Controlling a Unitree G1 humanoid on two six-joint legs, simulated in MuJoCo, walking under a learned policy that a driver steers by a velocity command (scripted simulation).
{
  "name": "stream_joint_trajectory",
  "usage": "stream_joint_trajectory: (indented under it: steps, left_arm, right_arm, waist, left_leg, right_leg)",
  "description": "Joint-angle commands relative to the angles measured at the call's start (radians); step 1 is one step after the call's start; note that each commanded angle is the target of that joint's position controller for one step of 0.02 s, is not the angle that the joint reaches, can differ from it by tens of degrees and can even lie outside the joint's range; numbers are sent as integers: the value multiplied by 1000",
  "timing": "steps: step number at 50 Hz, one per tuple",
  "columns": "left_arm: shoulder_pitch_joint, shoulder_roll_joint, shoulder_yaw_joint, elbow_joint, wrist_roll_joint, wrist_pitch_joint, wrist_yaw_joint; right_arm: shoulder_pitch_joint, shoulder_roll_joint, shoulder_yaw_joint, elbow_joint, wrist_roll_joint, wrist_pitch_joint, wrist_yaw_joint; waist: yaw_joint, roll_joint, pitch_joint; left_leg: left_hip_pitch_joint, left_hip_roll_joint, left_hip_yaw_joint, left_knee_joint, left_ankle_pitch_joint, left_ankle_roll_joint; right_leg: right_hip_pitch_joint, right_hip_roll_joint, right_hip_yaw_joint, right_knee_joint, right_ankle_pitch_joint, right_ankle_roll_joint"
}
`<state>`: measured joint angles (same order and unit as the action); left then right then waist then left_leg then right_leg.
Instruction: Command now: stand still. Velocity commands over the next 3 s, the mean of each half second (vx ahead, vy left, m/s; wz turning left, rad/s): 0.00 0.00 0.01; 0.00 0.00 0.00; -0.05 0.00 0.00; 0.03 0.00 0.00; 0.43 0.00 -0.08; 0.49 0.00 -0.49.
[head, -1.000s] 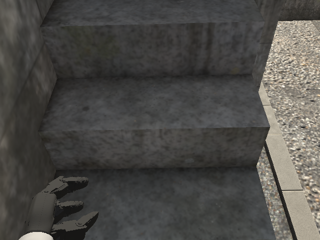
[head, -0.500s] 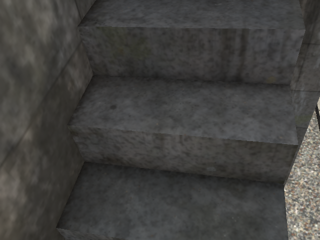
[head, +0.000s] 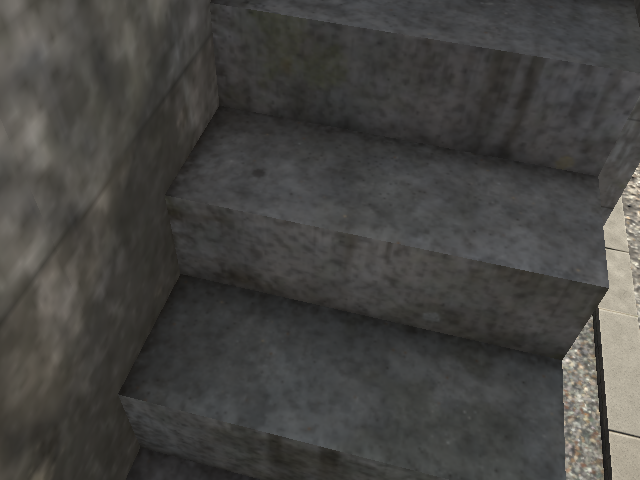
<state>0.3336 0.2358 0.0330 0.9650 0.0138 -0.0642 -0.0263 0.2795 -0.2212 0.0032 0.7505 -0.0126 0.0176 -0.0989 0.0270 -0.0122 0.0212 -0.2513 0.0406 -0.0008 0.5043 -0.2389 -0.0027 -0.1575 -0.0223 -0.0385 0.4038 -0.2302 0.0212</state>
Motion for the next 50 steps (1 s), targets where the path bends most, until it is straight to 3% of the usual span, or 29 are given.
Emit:
stream_joint_trajectory:
  steps: [1,4,7,10,17,19,22,32,33,34,36,38,44,47,50]
  left_arm:
    - [21,77,16,-34,-1,-8,5]
    - [82,73,17,-13,-5,-8,1]
    - [85,61,11,-17,1,-6,7]
    - [105,59,13,-20,-1,-6,9]
    - [76,55,13,-33,-6,-13,17]
    - [89,62,19,-25,-11,-19,14]
    - [87,54,17,-18,-7,-19,15]
    - [65,54,17,-16,-8,-21,15]
    - [75,46,13,-6,-6,-17,18]
    - [76,47,13,-5,-6,-16,19]
    - [75,49,13,-2,-6,-15,20]
    - [92,49,15,10,4,-14,23]
    - [109,47,11,28,2,-19,17]
    - [82,42,9,30,-8,-14,20]
    - [105,44,8,40,-6,-11,22]
  right_arm:
    - [35,-108,-27,-44,0,-5,-7]
    - [73,-107,-29,-23,0,0,-13]
    - [73,-103,-29,-15,-1,-4,-18]
    - [76,-102,-35,-10,-2,-10,-13]
    - [69,-96,-41,0,-1,-14,-4]
    - [100,-99,-49,16,13,-13,2]
    - [118,-95,-52,34,12,-10,6]
    - [119,-96,-54,54,9,-7,12]
    - [127,-106,-57,63,-4,-4,12]
    - [128,-106,-57,66,-4,-3,12]
    - [129,-104,-56,72,-1,-3,12]
    - [148,-89,-48,88,9,-4,14]
    - [181,-109,-55,110,-6,2,7]
    - [184,-81,-36,125,9,-1,10]
    - [194,-89,-34,136,11,-5,10]
  waist:
    - [-15,89,48]
    - [-12,102,55]
    - [-9,64,61]
    - [-5,63,63]
    - [-8,37,45]
    - [-14,54,39]
    - [-13,29,62]
    - [-20,17,56]
    - [-20,14,50]
    - [-20,12,53]
    - [-21,11,54]
    - [-20,22,49]
    - [-31,-2,91]
    - [-25,19,70]
    - [-18,20,51]
  left_leg:
    - [36,111,-177,-152,-102,73]
    - [25,97,-162,-158,-153,77]
    - [-5,99,-163,-158,-178,82]
    - [-31,104,-173,-169,-226,86]
    - [-26,97,-155,-144,-143,93]
    - [3,83,-140,-144,-110,84]
    - [7,79,-120,-137,-61,78]
    - [10,75,-93,-132,-24,68]
    - [20,69,-91,-138,-4,62]
    - [23,69,-89,-138,4,60]
    - [26,70,-86,-139,10,59]
    - [36,72,-80,-140,25,63]
    - [43,74,-77,-147,7,52]
    - [54,82,-87,-162,68,63]
    - [66,84,-85,-161,76,66]
  right_leg:
    - [-133,-65,76,-74,-6,-92]
    - [-148,-62,75,-63,-42,-94]
    - [-144,-60,76,-50,-49,-93]
    - [-140,-51,70,-32,-65,-92]
    - [-126,-61,81,-38,-25,-98]
    - [-134,-68,84,-48,-24,-100]
    - [-141,-71,86,-63,-4,-100]
    - [-107,-81,100,-96,11,-110]
    - [-101,-81,101,-101,12,-114]
    - [-102,-80,101,-103,15,-114]
    - [-98,-82,103,-107,20,-115]
    - [-89,-85,103,-116,19,-115]
    - [-107,-93,113,-168,-41,-126]
    - [-80,-87,102,-140,54,-120]
    - [-62,-89,98,-134,75,-119]
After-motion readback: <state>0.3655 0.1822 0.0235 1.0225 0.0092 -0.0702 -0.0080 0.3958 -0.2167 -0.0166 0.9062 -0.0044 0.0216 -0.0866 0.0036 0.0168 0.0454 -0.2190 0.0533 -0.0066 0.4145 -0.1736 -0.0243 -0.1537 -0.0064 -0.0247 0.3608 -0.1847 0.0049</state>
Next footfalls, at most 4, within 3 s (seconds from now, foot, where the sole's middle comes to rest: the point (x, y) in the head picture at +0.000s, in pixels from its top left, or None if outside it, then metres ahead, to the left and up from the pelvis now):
2.42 left None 0.10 0.21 -0.78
2.80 right None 0.27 0.07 -0.58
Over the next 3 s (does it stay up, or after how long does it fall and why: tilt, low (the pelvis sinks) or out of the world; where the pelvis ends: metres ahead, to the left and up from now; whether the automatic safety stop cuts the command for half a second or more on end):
stays up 0.30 0.14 0.14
